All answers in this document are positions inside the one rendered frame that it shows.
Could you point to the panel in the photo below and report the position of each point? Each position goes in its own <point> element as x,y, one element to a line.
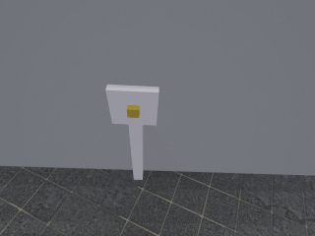
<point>118,98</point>

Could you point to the button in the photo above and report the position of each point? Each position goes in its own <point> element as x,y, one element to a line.
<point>133,111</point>

